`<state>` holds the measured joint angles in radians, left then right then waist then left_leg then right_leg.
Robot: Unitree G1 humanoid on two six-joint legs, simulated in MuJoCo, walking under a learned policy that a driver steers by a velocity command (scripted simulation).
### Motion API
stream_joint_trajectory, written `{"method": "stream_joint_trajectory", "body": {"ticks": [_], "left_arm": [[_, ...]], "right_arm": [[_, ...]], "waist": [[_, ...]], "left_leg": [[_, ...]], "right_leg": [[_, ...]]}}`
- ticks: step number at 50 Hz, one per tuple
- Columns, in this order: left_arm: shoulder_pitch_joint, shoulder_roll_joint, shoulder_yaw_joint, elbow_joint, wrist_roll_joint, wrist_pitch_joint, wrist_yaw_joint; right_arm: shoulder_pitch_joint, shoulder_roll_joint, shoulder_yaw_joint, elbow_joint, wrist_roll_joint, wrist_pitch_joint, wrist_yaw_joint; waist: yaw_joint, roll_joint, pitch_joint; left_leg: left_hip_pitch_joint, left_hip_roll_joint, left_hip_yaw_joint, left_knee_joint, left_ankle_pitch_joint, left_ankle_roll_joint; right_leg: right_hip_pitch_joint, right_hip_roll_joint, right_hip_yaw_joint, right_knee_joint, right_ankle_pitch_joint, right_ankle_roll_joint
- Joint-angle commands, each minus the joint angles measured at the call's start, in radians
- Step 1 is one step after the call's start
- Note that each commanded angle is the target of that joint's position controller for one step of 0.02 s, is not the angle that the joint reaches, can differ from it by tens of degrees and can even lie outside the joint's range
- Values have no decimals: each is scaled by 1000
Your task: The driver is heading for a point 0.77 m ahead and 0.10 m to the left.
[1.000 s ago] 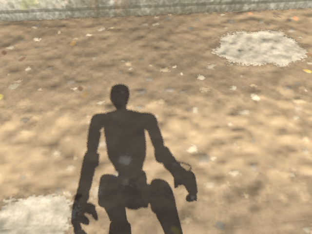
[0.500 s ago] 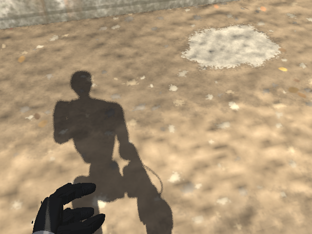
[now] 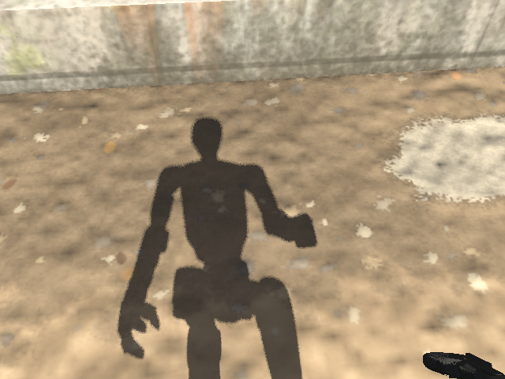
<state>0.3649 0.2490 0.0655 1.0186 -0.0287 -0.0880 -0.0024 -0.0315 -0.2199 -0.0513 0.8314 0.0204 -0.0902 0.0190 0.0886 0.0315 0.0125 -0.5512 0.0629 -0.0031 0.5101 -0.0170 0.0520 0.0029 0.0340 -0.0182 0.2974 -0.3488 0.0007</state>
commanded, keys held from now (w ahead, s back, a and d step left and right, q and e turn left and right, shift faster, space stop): w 0.82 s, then w+q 0.18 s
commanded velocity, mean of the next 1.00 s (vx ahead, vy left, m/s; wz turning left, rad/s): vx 0.50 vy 0.00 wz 0.03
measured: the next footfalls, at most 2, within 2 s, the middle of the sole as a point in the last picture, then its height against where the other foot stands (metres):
left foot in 0.02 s outside the picture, level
right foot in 0.62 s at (323, 367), level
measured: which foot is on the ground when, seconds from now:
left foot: up 0.00-0.00, down 0.02-0.62, up 0.64-1.00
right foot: down 0.00-0.04, up 0.06-0.60, down 0.62-1.00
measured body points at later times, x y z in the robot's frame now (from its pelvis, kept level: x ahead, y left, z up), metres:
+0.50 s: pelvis +0.26 +0.03 +0.01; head +0.28 +0.03 +0.46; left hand +0.48 +0.25 -0.09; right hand +0.23 -0.24 -0.13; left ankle +0.15 +0.12 -0.73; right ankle +0.45 -0.13 -0.69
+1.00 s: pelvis +0.53 -0.03 +0.01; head +0.55 -0.03 +0.46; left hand +0.53 +0.25 -0.12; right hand +0.71 -0.27 -0.10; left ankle +0.71 +0.16 -0.67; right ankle +0.46 -0.11 -0.73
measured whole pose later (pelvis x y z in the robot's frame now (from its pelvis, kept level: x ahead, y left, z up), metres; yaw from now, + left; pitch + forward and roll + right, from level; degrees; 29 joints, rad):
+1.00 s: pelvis +0.53 -0.03 +0.01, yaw +2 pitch +2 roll -2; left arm 0.32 0.24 0.06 1.00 0.00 -0.10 0.00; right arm 0.09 -0.26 -0.07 0.87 0.02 -0.06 0.00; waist 0.06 0.04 0.00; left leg -0.71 0.12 -0.05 0.72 0.07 0.03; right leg -0.01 0.07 -0.10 0.19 -0.21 -0.06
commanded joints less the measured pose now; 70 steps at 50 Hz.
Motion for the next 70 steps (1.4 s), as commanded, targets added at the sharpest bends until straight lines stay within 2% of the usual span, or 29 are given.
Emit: {"method": "stream_joint_trajectory", "body": {"ticks": [1, 2, 3, 4, 5, 7, 9, 19, 25, 28, 30, 31, 32, 33, 34, 36, 37, 41, 47, 53, 56, 58, 59, 60, 61, 62, 64, 67, 70], "left_arm": [[-50, 138, 21, -47, 3, 3, 6], [-49, 103, 4, -76, 25, 3, 8], [65, -8, -25, -75, 10, -19, 1], [15, 97, -3, -67, -4, -34, -1], [-70, 138, 9, -92, -15, -41, -3], [-136, 123, 16, -105, 6, -33, 12], [-112, 87, 19, -103, 10, -9, 13], [-386, 46, 12, -187, 17, 7, 0], [-544, 47, -2, -249, 5, -7, -33], [-491, 79, 8, -248, 4, -17, -45], [-241, 148, 46, -172, 11, -18, -36], [-37, 217, 67, -126, 24, -17, -25], [41, 280, 77, -105, 29, -10, -25], [40, 194, 51, -107, 20, -6, -23], [-57, 154, 38, -124, 15, -8, -20], [-192, 98, 20, -150, 28, -15, -24], [-213, 75, 12, -147, 37, -21, -27], [-166, 115, 20, -114, 32, -28, -18], [-96, 137, 22, -84, 34, -24, 8], [-18, 144, 22, -45, 28, -1, 13], [-39, 174, 26, -46, 21, 23, 22], [-67, 186, 25, -52, 14, 32, 28], [-60, 163, 13, -81, 38, 19, 28], [77, 37, -26, -72, 60, -1, 7], [112, 101, -13, -30, 21, -14, -7], [2, 141, 0, -61, -19, -15, -10], [-137, 131, 6, -84, 3, 11, 17], [-64, 66, 1, -71, 22, 60, 41], [-73, 61, -2, -68, 29, 69, 48]], "right_arm": [[206, -176, -62, 9, -4, -15, 0], [398, -258, -83, 43, -17, -15, -8], [447, -308, -91, 64, -21, -11, 2], [437, -207, -63, 51, -16, -12, 5], [345, -167, -50, 29, -12, -16, 3], [220, -130, -36, 6, -23, -19, 8], [213, -98, -27, 18, -28, -24, 12], [376, -153, -34, 95, -13, -16, -24], [469, -166, -41, 149, -7, 6, -30], [443, -188, -50, 151, -4, 17, -37], [401, -180, -46, 140, -3, 24, -37], [390, -157, -33, 114, -18, 22, -38], [511, -26, 5, 107, -17, -1, -24], [463, -103, -11, 119, 5, -26, -18], [369, -160, -27, 85, 26, -39, -15], [282, -155, -35, 67, 9, -35, -30], [302, -141, -40, 69, 0, -21, -34], [279, -94, -38, 50, -7, 12, -39], [116, -79, -29, 4, 0, 16, -18], [-46, -66, -10, -77, 0, 16, 15], [3, -91, -18, -90, -15, 7, 33], [232, -166, -54, -25, -21, 0, 28], [367, -252, -74, 5, -40, 4, 10], [362, -288, -60, 3, -56, 14, -1], [427, -228, -46, 3, -41, 22, 5], [354, -208, -45, -5, -27, 30, 3], [187, -128, -20, -34, -18, 29, -5], [104, -124, -16, -34, -52, 26, -3], [107, -140, -20, -20, -53, 31, -15]], "waist": [[-175, -96, -109], [-235, 27, -263], [-178, 305, -374], [-201, 203, -350], [-189, 140, -229], [-128, 22, -108], [-83, 44, -89], [-134, 35, 20], [-178, 35, 80], [-128, 66, 38], [-2, 68, -112], [67, -16, -256], [3, -278, -397], [34, -238, -403], [21, -197, -247], [-45, -66, -95], [-82, -81, -80], [-109, -89, -25], [-59, -84, 15], [-6, -62, 81], [-54, -120, 19], [-175, -111, -110], [-206, -9, -242], [-111, 229, -396], [-162, 130, -557], [-166, 98, -420], [-121, -28, -178], [-34, 39, -132], [-34, 68, -177]], "left_leg": [[365, -34, 28, -26, -54, 58], [658, 153, -182, -11, -19, 127], [956, 342, -624, -141, -207, 275], [938, 319, -682, -195, -303, 244], [819, 289, -541, -207, -253, 203], [560, 224, -358, -259, -51, 180], [466, 178, -270, -311, 8, 169], [468, 125, -80, -393, 81, 133], [640, 188, -82, -331, 113, 136], [674, 202, -71, -236, 345, 113], [597, 137, -15, 25, 596, 74], [366, 81, 20, 322, 341, 39], [-46, -109, 11, 692, -379, -32], [-163, -91, -129, 832, -550, -17], [-237, -36, -113, 854, -483, -3], [-155, 51, -68, 743, -330, -4], [-88, 78, -77, 699, -294, -2], [-87, 101, -60, 547, -204, -27], [-128, 71, -42, 248, 112, -28], [-182, 25, -7, 84, 67, 0], [-23, -51, 63, 42, -52, 31], [291, -103, 76, -81, 128, 76], [621, 69, -108, 10, 578, 138], [949, 353, -455, 78, 1096, 334], [984, 375, -524, 41, 1004, 401], [862, 318, -404, -18, 792, 357], [520, 215, -253, -124, 533, 253], [231, 152, -127, -203, 485, 222], [227, 139, -93, -216, 424, 212]], "right_leg": [[-87, -207, 80, 227, 631, -128], [-275, -138, 15, 559, 417, -89], [-658, 23, 13, 876, -151, -36], [-769, -24, 134, 1001, -208, -53], [-821, -71, 122, 1016, -118, -71], [-736, -150, 90, 924, 28, -63], [-649, -177, 93, 850, 81, -60], [-703, -144, 41, 386, 461, -18], [-741, -113, 17, 240, 378, -42], [-602, -71, -14, 198, 278, -81], [-233, -17, -55, 178, 307, -131], [104, -183, 132, 222, 359, -197], [453, -423, 605, 130, 199, -358], [441, -420, 720, 35, 96, -344], [305, -388, 569, 12, 112, -299], [-3, -316, 367, -49, 265, -256], [-86, -287, 312, -79, 301, -243], [-187, -265, 214, -164, 354, -255], [-132, -225, 31, -192, 413, -184], [56, -279, -49, -128, 533, -162], [90, -284, -63, 46, 963, -135], [43, -220, -98, 327, 1038, -75], [-196, -166, -116, 605, 689, -26], [-527, 2, -60, 966, -329, 34], [-545, -8, 147, 1076, -388, 38], [-632, -60, 117, 1069, -325, 34], [-615, -131, 75, 923, -187, 39], [-379, -133, 49, 713, -96, 52], [-307, -120, 40, 531, 34, 52]]}}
